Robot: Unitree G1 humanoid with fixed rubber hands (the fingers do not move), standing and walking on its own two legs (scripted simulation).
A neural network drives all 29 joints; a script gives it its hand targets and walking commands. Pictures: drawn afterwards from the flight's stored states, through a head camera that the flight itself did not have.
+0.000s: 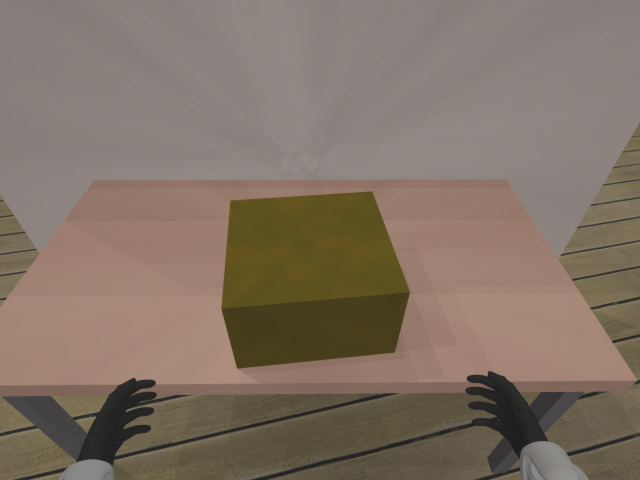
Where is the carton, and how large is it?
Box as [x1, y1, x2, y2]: [221, 191, 409, 368]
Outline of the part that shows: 371,191 230,201 221,308 237,368 394,352 409,291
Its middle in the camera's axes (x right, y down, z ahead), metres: -0.02 +0.06 +0.76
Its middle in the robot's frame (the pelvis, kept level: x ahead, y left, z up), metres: +0.53 +0.02 -0.08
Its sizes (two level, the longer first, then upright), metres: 0.291 0.273 0.174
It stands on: a table, 0.58 m high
